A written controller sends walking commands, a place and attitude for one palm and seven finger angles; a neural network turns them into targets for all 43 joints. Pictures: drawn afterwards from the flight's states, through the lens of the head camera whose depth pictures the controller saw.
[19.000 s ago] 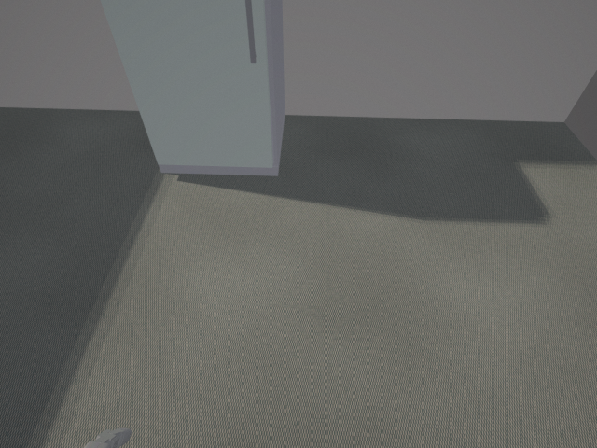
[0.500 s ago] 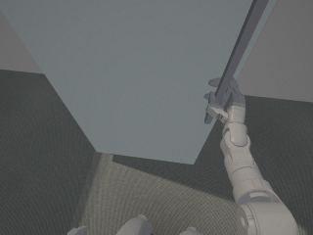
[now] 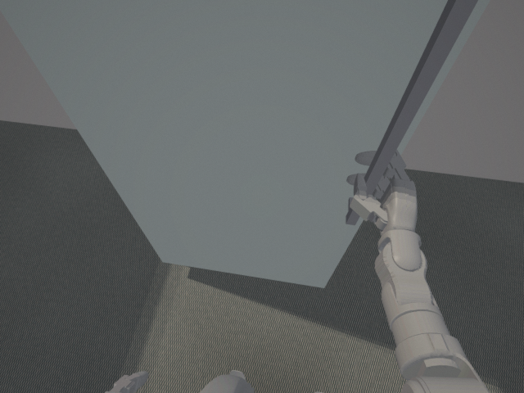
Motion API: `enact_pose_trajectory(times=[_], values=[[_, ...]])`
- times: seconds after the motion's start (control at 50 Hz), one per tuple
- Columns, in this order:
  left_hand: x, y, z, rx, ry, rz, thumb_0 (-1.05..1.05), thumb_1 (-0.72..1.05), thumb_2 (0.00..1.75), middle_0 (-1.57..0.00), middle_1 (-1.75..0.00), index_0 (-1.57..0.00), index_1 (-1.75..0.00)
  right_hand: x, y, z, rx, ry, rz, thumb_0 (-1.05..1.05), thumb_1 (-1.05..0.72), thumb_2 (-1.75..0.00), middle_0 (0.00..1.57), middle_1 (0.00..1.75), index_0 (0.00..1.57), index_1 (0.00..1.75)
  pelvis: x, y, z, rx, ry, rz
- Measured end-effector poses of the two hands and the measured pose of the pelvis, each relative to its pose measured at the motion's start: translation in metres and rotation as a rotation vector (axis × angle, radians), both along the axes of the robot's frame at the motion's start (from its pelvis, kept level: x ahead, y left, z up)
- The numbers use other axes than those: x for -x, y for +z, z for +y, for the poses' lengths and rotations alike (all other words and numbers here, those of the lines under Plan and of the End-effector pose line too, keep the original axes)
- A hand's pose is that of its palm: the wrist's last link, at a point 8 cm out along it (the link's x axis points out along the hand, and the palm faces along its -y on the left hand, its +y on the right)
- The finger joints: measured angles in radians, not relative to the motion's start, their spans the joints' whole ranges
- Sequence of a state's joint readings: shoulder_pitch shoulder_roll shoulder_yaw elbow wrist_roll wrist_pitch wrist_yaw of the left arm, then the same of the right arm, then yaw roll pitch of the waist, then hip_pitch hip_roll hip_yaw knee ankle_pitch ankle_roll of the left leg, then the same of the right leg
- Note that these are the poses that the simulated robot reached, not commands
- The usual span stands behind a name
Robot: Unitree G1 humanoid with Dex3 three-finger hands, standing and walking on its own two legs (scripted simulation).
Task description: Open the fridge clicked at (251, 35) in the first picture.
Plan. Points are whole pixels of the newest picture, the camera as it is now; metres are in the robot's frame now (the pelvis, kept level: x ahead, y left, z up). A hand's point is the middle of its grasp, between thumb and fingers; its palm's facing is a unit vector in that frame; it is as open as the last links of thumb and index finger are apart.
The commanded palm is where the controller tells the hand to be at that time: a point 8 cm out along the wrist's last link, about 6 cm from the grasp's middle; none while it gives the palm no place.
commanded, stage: grip the handle and tug to test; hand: right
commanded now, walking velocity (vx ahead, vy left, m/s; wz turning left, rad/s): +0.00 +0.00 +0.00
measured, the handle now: (391, 127) +0.47 -0.10 +0.15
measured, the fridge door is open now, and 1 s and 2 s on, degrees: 1 20 48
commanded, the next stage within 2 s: pull the door a little, standing still in 0.08 s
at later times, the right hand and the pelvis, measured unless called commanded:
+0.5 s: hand (349, 247) +0.33 -0.07 +0.06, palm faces -0.07 +1.00 +0.00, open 5.7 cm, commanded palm +0.30 -0.12 +0.06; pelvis +0.00 +0.00 +0.00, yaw -1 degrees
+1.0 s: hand (326, 302) +0.24 -0.04 +0.06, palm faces -0.11 +0.99 -0.13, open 5.5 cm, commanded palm +0.22 -0.09 +0.06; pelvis -0.03 +0.03 +0.05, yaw -4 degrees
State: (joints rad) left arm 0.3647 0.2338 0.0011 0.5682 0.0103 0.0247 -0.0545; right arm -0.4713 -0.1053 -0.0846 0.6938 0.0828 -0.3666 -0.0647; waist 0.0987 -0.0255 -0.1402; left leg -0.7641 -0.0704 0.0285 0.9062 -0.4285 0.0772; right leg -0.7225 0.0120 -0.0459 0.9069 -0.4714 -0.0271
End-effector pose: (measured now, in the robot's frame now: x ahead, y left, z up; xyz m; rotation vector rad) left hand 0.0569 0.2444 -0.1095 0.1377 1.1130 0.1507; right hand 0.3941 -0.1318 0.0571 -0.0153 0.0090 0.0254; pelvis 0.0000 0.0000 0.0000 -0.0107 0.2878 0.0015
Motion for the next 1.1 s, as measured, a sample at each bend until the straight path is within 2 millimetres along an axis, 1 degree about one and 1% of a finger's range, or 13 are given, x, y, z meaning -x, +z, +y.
enact_pose_trajectory(times=[0.1, 0.18, 0.3, 0.38, 0.44, 0.5, 0.56, 0.66, 0.78, 0.86, 0.96, 1.02, 1.1], values=[[-0.014, 0.002, 0.001, -0.002, -0.012, -0.016, 0.0, 0.91, 0.9, -0.2, -0.3, -0.2, -0.3, 0.007, 0.0, 0.0, -0.001, 0.012, -0.006, 0.01, -0.77, -0.79, 0.34, 1.34, 0.32, 1.36, -0.005, 0.001, 0.001, 0.002, -0.002, -0.002], [-0.027, 0.004, 0.0, 0.0, -0.027, -0.043, 0.0, 0.91, 0.9, -0.2, -0.3, -0.2, -0.3, 0.017, 0.0, 0.0, -0.002, 0.02, -0.007, 0.01, -0.76, -0.8, 0.34, 1.34, 0.33, 1.36, -0.007, 0.002, 0.001, 0.002, -0.007, -0.008], [-0.043, 0.003, -0.004, 0.0, -0.065, -0.075, 0.0, 0.91, 0.9, -0.2, -0.3, -0.2, -0.3, 0.032, -0.001, 0.002, -0.006, 0.019, -0.012, 0.01, -0.74, -0.82, 0.36, 1.36, 0.35, 1.37, -0.003, 0.001, 0.001, -0.001, -0.025, -0.022], [-0.051, 0.006, -0.008, 0.012, -0.071, -0.114, 0.0, 0.91, 0.9, -0.2, -0.3, -0.2, -0.3, 0.047, 0.0, 0.004, -0.006, 0.022, -0.006, 0.01, -0.74, -0.81, 0.36, 1.36, 0.35, 1.37, -0.001, 0.002, 0.0, 0.0, -0.023, -0.035], [-0.057, 0.01, -0.012, 0.025, -0.073, -0.149, 0.01, 0.91, 0.9, -0.2, -0.3, -0.2, -0.3, 0.064, 0.0, 0.007, -0.007, 0.033, 0.001, 0.02, -0.74, -0.8, 0.35, 1.36, 0.35, 1.37, -0.001, 0.003, 0.0, 0.002, -0.018, -0.051], [-0.062, 0.015, -0.016, 0.034, -0.081, -0.182, 0.01, 0.91, 0.9, -0.2, -0.3, -0.2, -0.3, 0.084, 0.0, 0.011, -0.015, 0.047, 0.006, 0.02, -0.74, -0.78, 0.34, 1.36, 0.35, 1.37, 0.0, 0.005, 0.0, 0.004, -0.017, -0.069], [-0.066, 0.025, -0.019, 0.017, -0.049, -0.181, 0.01, 0.91, 0.9, -0.2, -0.3, -0.2, -0.3, 0.099, 0.006, 0.014, 0.049, 0.095, 0.04, 0.02, -0.73, -0.79, 0.35, 1.36, 0.36, 1.38, 0.002, 0.014, 0.0, 0.005, -0.027, -0.136], [-0.073, 0.047, -0.022, -0.031, -0.024, -0.191, 0.01, 0.91, 0.9, -0.2, -0.3, -0.2, -0.3, 0.118, 0.014, 0.019, 0.103, 0.159, 0.116, 0.03, -0.71, -0.79, 0.35, 1.33, 0.39, 1.39, 0.0, 0.034, -0.006, -0.001, -0.041, -0.203], [-0.082, 0.061, -0.022, -0.071, -0.04, -0.223, 0.01, 0.9, 0.9, -0.2, -0.3, -0.2, -0.3, 0.136, 0.016, 0.025, 0.101, 0.174, 0.154, 0.03, -0.72, -0.78, 0.31, 1.31, 0.4, 1.4, 0.006, 0.044, -0.008, 0.009, -0.035, -0.227], [-0.081, 0.064, -0.02, -0.065, -0.064, -0.237, 0.01, 0.9, 0.9, -0.2, -0.3, -0.2, -0.3, 0.146, 0.017, 0.03, 0.106, 0.162, 0.163, 0.03, -0.72, -0.78, 0.31, 1.3, 0.41, 1.4, 0.014, 0.045, 0.0, 0.024, -0.039, -0.24], [-0.073, 0.055, -0.009, -0.031, -0.098, -0.228, 0.0, 0.9, 0.9, -0.2, -0.3, -0.2, -0.3, 0.159, 0.018, 0.037, 0.122, 0.107, 0.173, 0.02, -0.71, -0.8, 0.33, 1.28, 0.42, 1.4, 0.024, 0.045, 0.022, 0.038, -0.059, -0.243], [-0.065, 0.049, 0.004, -0.004, -0.107, -0.213, 0.01, 0.9, 0.9, -0.2, -0.3, -0.21, -0.3, 0.168, 0.019, 0.043, 0.129, 0.06, 0.188, 0.02, -0.7, -0.81, 0.34, 1.26, 0.43, 1.4, 0.032, 0.046, 0.039, 0.033, -0.076, -0.249], [-0.054, 0.044, 0.028, 0.015, -0.098, -0.214, 0.01, 0.9, 0.9, -0.2, -0.3, -0.21, -0.3, 0.183, 0.02, 0.052, 0.134, 0.0, 0.198, 0.02, -0.69, -0.82, 0.36, 1.24, 0.45, 1.4, 0.042, 0.045, 0.064, 0.036, -0.086, -0.257]])
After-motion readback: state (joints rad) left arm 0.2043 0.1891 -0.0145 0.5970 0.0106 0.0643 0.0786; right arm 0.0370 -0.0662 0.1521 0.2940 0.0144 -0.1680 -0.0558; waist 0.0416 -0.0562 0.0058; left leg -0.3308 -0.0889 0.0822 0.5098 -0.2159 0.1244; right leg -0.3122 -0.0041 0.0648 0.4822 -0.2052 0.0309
